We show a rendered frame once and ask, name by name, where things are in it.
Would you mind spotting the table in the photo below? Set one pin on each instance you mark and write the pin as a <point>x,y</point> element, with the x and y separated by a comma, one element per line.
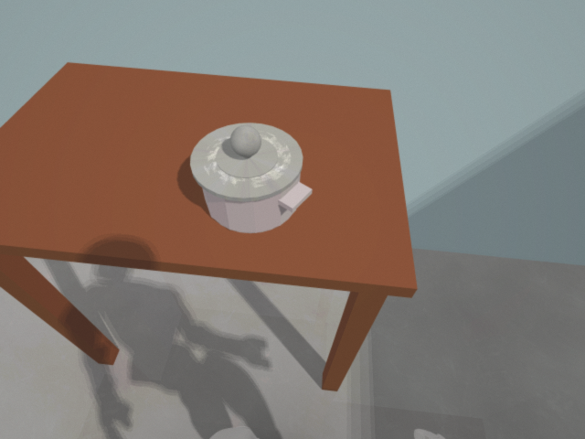
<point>95,168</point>

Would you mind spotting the lid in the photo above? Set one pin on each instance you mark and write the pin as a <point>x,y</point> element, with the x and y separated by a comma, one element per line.
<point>224,174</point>

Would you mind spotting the pot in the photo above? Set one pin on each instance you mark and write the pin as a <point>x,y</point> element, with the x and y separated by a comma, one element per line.
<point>257,216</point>

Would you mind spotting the knob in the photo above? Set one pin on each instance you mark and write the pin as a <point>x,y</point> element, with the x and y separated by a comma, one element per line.
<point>245,141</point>

